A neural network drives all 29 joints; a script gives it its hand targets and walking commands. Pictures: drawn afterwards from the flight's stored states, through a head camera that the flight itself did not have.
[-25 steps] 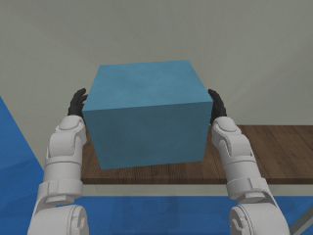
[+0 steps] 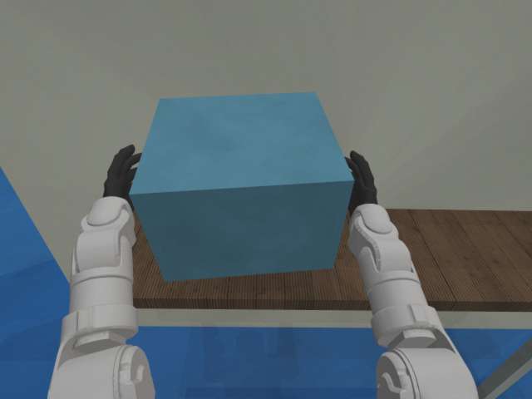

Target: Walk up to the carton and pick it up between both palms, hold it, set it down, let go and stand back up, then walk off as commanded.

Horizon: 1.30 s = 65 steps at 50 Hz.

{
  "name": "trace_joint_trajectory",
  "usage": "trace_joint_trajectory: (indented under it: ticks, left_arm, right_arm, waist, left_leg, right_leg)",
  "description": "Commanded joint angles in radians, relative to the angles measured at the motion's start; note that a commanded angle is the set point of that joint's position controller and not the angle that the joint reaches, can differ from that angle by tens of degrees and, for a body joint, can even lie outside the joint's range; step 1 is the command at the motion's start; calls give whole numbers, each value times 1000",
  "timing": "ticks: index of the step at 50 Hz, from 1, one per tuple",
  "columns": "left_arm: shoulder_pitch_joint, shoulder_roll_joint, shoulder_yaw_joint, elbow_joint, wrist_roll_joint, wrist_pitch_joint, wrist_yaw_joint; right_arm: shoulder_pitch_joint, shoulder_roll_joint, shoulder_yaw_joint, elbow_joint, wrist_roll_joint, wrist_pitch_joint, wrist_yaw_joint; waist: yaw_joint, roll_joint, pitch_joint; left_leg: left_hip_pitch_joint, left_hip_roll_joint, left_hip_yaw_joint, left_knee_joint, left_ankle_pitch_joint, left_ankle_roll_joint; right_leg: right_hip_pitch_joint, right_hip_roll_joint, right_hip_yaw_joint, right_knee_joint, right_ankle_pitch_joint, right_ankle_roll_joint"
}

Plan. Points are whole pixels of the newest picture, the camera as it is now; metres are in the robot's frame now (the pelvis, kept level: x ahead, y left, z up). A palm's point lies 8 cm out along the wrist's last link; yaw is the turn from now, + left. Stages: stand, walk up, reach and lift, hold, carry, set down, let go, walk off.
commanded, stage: set down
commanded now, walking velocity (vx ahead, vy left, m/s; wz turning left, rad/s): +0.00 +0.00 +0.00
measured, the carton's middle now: (244, 181) +0.43 +0.04 +0.17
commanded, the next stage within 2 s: none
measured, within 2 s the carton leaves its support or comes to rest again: neither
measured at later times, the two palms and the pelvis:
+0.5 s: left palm (143, 211) +0.40 +0.21 +0.13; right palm (356, 211) +0.40 -0.15 +0.12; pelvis +0.03 +0.00 +0.00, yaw +0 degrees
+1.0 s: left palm (150, 214) +0.41 +0.20 +0.11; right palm (358, 221) +0.40 -0.15 +0.11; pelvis +0.03 +0.00 +0.00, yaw +0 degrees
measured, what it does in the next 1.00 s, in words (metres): stands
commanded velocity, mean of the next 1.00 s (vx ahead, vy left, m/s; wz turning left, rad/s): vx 0.00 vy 0.00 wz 0.00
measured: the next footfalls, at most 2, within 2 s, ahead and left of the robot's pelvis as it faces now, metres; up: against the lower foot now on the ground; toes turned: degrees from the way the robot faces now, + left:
none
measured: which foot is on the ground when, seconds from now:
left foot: down 0.00-1.00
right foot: down 0.00-1.00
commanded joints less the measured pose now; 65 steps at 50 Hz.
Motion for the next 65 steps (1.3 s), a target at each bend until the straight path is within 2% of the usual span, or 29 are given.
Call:
trace_joint_trajectory:
  ticks: [1,2,4,5,6,7,8,9,11,18,21,24,27,28,32,34,36,38,39,42,46,48,50,51,53,57,58,63,65]
  left_arm:
    - [-669,-498,-393,-105,15,-85,-164]
    - [-635,-519,-405,-81,6,-92,-155]
    - [-610,-537,-472,-96,-36,-99,-148]
    - [-620,-540,-469,-123,-30,-126,-131]
    - [-639,-559,-508,-148,-50,-132,-128]
    - [-614,-533,-494,-167,-38,-147,-115]
    - [-589,-559,-523,-213,-41,-143,-110]
    - [-594,-546,-512,-216,-51,-150,-103]
    - [-556,-556,-555,-255,-78,-168,-105]
    - [-494,-546,-554,-321,-67,-181,-101]
    - [-465,-551,-533,-282,-82,-172,-113]
    - [-554,-556,-581,-371,-76,-201,-96]
    - [-538,-553,-552,-312,-62,-198,-92]
    - [-524,-543,-493,-210,-33,-195,-97]
    - [-554,-537,-429,-70,-2,-195,-114]
    - [-586,-524,-428,-92,-6,-216,-121]
    - [-581,-524,-391,-21,6,-227,-123]
    - [-561,-486,-338,91,21,-226,-130]
    - [-631,-511,-368,47,3,-249,-130]
    - [-731,-550,-430,-3,-11,-326,-89]
    - [-665,-506,-382,103,-1,-333,-86]
    - [-612,-488,-324,143,42,-335,-92]
    - [-626,-501,-331,161,23,-348,-88]
    - [-663,-497,-347,133,20,-358,-82]
    - [-602,-507,-322,141,49,-370,-74]
    - [-621,-510,-343,141,19,-392,-78]
    - [-641,-515,-347,142,27,-389,-80]
    - [-590,-486,-297,125,77,-408,-78]
    - [-561,-505,-307,149,57,-415,-76]
  right_arm:
    - [-718,368,225,-129,-101,-121,166]
    - [-746,377,240,-174,-99,-139,167]
    - [-739,340,240,-216,-107,-155,163]
    - [-699,375,296,-196,-82,-159,166]
    - [-698,390,317,-206,-72,-176,163]
    - [-650,405,351,-181,-59,-175,165]
    - [-641,399,336,-201,-66,-184,168]
    - [-640,410,385,-238,-32,-190,161]
    - [-625,421,434,-307,-14,-205,142]
    - [-577,449,561,-372,54,-201,107]
    - [-598,457,544,-392,49,-192,104]
    - [-588,466,532,-375,30,-211,116]
    - [-576,447,514,-317,20,-209,127]
    - [-551,421,457,-208,-1,-190,130]
    - [-600,376,331,-143,-74,-197,151]
    - [-545,381,309,-59,-109,-196,164]
    - [-574,386,268,-101,-142,-216,171]
    - [-621,367,230,-73,-166,-215,174]
    - [-673,401,253,-156,-162,-241,178]
    - [-664,410,248,-84,-159,-285,201]
    - [-637,403,203,-5,-209,-295,202]
    - [-592,384,204,7,-195,-284,212]
    - [-625,376,196,-19,-218,-300,212]
    - [-665,386,194,-50,-215,-321,209]
    - [-627,397,238,-29,-185,-328,216]
    - [-634,412,233,-69,-201,-341,195]
    - [-615,411,209,1,-200,-339,199]
    - [-542,407,253,-1,-209,-348,203]
    - [-559,423,259,-27,-207,-356,196]
  waist:
    - [-34,51,-260]
    - [-15,40,-298]
    - [-59,36,-346]
    - [-6,49,-356]
    - [-29,52,-394]
    - [-7,53,-396]
    - [-40,74,-447]
    - [2,65,-478]
    - [-26,38,-551]
    - [9,31,-576]
    - [6,-25,-522]
    - [-9,62,-612]
    - [4,74,-576]
    - [6,60,-430]
    - [-4,51,-360]
    - [-7,40,-317]
    - [6,53,-328]
    - [15,-15,-236]
    - [9,4,-340]
    - [22,92,-428]
    - [20,50,-320]
    - [59,58,-299]
    - [37,18,-352]
    - [18,39,-392]
    - [84,66,-388]
    - [41,-1,-450]
    - [25,47,-427]
    - [72,60,-443]
    - [68,-11,-463]
  left_leg:
    - [105,-16,51,-130,-176,-9]
    - [126,-10,44,-128,-194,-2]
    - [157,-4,36,-116,-129,-17]
    - [171,-8,31,-111,-77,-23]
    - [190,-3,33,-94,-43,-31]
    - [216,-10,44,-84,26,-35]
    - [235,-14,42,-69,84,-41]
    - [212,-21,50,-51,105,-41]
    - [246,-23,46,-12,302,-53]
    - [212,-50,38,24,461,-62]
    - [160,-46,33,-16,346,-45]
    - [163,-45,36,5,414,-72]
    - [228,-35,36,9,437,-78]
    - [224,-26,31,-5,357,-69]
    - [182,-15,47,-49,207,-55]
    - [197,-10,55,-73,166,-48]
    - [169,-8,59,-90,65,-43]
    - [93,-12,64,-114,-55,-16]
    - [114,-9,61,-98,7,-23]
    - [184,-5,51,-79,90,-58]
    - [136,-1,66,-85,51,-40]
    - [142,2,70,-85,57,-34]
    - [134,5,66,-91,29,-32]
    - [147,3,67,-76,100,-38]
    - [181,-4,69,-49,213,-50]
    - [166,1,70,-27,256,-52]
    - [152,0,72,-25,250,-59]
    - [152,-2,79,-16,349,-66]
    - [131,-2,77,-18,335,-52]
  right_leg:
    - [132,7,-13,-143,-145,16]
    - [131,7,-16,-135,-155,21]
    - [116,13,-24,-140,-84,12]
    - [119,13,-21,-130,-44,27]
    - [128,17,-25,-129,-22,21]
    - [137,20,-13,-134,35,21]
    - [139,22,-20,-129,76,25]
    - [176,20,-4,-120,118,31]
    - [243,18,-7,-90,363,46]
    - [381,3,17,-34,690,78]
    - [394,-12,17,-33,692,99]
    - [378,1,16,-19,659,78]
    - [313,10,13,-48,588,65]
    - [260,14,16,-72,455,62]
    - [211,11,-6,-98,267,56]
    - [168,3,-20,-115,193,60]
    - [163,-4,-16,-127,120,49]
    - [179,-11,-3,-134,62,65]
    - [168,-9,-11,-113,101,62]
    - [116,5,-20,-119,92,37]
    - [112,-11,-25,-126,91,48]
    - [111,-6,-13,-116,91,52]
    - [106,0,-18,-133,57,45]
    - [112,-5,-16,-118,148,46]
    - [114,6,-7,-113,185,42]
    - [162,7,-10,-93,310,58]
    - [143,-2,-10,-81,303,57]
    - [193,-4,4,-63,433,58]
    - [207,-1,0,-63,466,67]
